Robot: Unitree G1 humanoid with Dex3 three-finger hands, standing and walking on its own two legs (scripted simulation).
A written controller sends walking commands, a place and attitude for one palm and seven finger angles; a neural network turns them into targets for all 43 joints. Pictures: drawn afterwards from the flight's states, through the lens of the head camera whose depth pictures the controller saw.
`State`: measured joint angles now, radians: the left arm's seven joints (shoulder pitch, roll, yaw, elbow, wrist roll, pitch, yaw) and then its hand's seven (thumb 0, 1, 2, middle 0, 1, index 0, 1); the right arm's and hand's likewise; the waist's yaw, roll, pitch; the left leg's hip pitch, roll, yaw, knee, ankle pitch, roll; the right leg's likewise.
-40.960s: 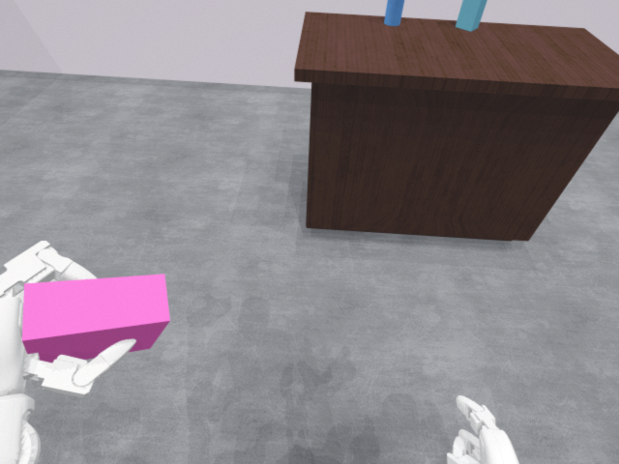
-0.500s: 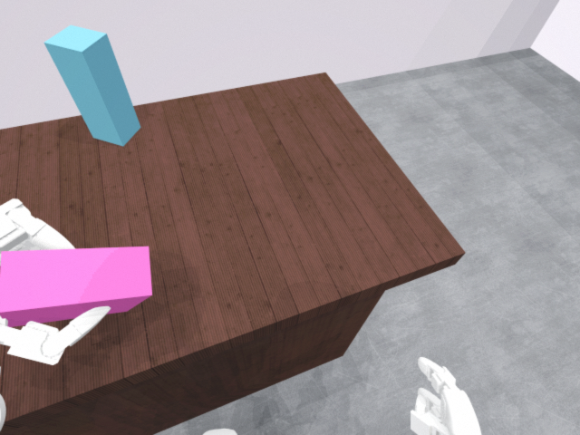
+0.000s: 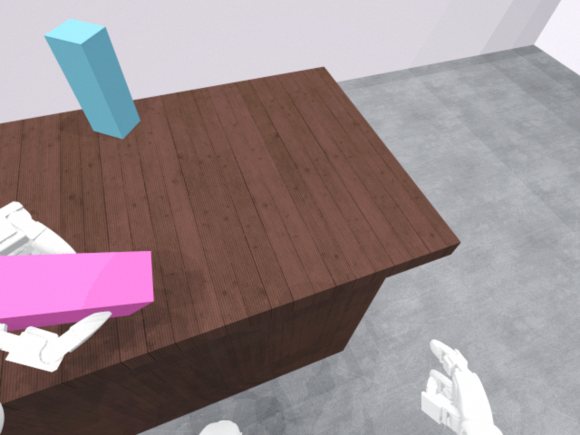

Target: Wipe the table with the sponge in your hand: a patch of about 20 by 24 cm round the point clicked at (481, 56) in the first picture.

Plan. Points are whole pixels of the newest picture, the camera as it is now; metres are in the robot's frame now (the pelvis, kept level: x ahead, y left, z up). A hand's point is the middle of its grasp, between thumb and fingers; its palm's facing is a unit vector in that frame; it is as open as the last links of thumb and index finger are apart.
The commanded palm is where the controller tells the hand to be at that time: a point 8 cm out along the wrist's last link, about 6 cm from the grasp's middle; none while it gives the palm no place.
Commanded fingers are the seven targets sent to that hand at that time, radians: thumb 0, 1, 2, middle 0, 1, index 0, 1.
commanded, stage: shuffle to correct the standing spot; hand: left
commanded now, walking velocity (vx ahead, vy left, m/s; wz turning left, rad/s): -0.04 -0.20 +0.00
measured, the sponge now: (98, 290) +0.23 +0.21 +0.15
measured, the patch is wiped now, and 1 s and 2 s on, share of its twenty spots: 0.00 0.00 0.00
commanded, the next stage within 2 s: come to a stop and stand still in 1.74 s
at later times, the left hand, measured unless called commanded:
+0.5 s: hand (57, 275) +0.23 +0.24 +0.17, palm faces +0.32 -0.85 -0.42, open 9.1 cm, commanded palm +0.17 +0.28 +0.18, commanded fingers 0.00 0.10 1.30 -1.20 -1.60 -1.20 -1.60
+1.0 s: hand (60, 270) +0.23 +0.23 +0.17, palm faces +0.32 -0.84 -0.44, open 9.1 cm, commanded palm +0.17 +0.28 +0.18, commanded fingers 0.00 0.10 1.30 -1.20 -1.60 -1.20 -1.60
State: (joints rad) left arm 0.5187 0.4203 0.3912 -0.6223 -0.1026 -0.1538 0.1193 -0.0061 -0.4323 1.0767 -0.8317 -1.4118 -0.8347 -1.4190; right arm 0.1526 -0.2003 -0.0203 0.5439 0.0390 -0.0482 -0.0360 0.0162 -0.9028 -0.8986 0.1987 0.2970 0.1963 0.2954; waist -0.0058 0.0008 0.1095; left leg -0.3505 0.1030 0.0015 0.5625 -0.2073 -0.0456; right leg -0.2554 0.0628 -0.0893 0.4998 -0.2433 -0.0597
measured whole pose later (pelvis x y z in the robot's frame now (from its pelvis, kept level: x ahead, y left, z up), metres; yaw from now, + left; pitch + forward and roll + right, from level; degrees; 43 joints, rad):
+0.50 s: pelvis +0.01 +0.00 +0.00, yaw +0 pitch +0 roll -2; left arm 0.52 0.41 0.37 -0.59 -0.09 -0.13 0.12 -0.01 -0.43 1.08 -0.83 -1.41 -0.83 -1.42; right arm 0.19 -0.17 0.01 0.57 0.03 -0.06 -0.02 0.02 -0.90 -0.90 0.20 0.30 0.20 0.30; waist -0.01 0.01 0.07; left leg -0.33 0.10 0.00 0.54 -0.21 -0.05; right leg -0.22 0.06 -0.09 0.46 -0.24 -0.06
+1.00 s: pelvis +0.02 +0.00 +0.00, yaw +0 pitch +0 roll -2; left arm 0.52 0.44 0.39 -0.63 -0.10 -0.13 0.12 -0.01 -0.43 1.08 -0.83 -1.41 -0.83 -1.42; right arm 0.15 -0.18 -0.01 0.54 0.04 -0.04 -0.04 0.02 -0.90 -0.90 0.20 0.30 0.20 0.30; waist 0.00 0.00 0.12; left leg -0.32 0.11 0.00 0.54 -0.22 -0.06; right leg -0.22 0.07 -0.09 0.46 -0.25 -0.06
